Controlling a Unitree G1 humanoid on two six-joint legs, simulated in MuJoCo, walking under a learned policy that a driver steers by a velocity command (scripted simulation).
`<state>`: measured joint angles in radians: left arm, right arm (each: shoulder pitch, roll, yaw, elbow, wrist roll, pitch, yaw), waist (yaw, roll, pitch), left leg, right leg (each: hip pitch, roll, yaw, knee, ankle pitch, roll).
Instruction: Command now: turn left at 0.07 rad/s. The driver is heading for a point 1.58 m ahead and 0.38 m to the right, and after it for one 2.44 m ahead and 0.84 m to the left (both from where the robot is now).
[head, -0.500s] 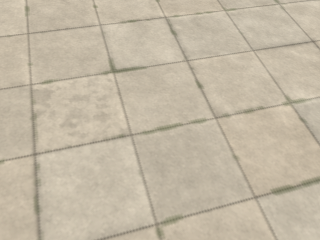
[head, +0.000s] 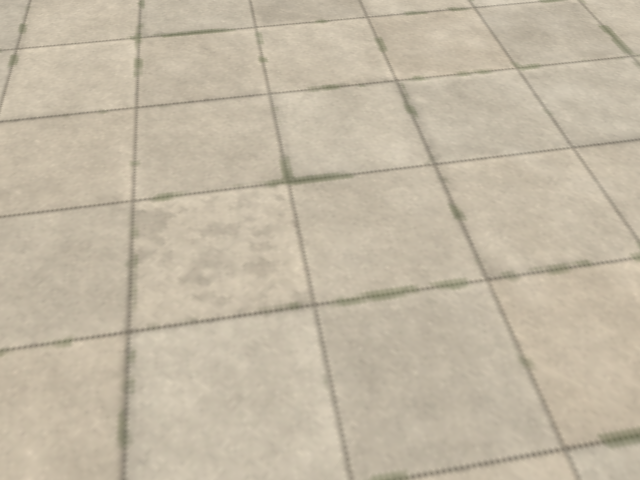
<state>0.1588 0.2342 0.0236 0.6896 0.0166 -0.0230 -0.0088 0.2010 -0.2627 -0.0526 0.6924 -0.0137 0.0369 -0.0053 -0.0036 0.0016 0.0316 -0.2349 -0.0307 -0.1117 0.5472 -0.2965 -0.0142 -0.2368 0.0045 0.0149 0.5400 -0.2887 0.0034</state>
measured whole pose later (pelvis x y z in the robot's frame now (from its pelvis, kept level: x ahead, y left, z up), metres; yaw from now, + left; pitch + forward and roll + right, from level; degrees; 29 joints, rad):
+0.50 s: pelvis +0.00 +0.00 +0.00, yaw +0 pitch -2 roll +0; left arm 0.22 0.23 0.03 0.74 0.01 -0.02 0.01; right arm 0.21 -0.21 -0.04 0.75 -0.01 0.02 -0.03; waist 0.01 0.00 0.03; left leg -0.22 -0.03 -0.11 0.56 -0.31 -0.01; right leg -0.23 0.00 0.01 0.56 -0.31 0.01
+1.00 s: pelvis +0.02 -0.01 +0.00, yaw +1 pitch -1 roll +0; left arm 0.29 0.22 0.03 0.88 -0.01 -0.03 0.03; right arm 0.29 -0.21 -0.05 0.92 0.02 -0.01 -0.04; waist 0.00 -0.01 0.00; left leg -0.26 -0.01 -0.06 0.69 -0.44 0.01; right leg -0.21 0.01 0.01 0.56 -0.34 -0.04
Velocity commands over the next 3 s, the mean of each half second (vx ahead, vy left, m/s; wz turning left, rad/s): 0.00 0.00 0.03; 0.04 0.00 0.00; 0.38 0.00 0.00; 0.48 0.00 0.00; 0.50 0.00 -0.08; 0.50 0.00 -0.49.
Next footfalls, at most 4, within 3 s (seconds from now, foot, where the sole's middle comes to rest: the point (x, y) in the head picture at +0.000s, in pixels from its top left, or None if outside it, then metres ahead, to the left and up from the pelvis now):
1.60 right None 0.44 -0.11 -0.77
2.14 left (279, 376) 0.74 0.12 -0.77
2.70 right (379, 277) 1.03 -0.13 -0.77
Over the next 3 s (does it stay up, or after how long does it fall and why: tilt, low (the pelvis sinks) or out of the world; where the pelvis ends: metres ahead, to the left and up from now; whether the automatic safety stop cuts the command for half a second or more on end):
stays up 1.04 -0.06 0.01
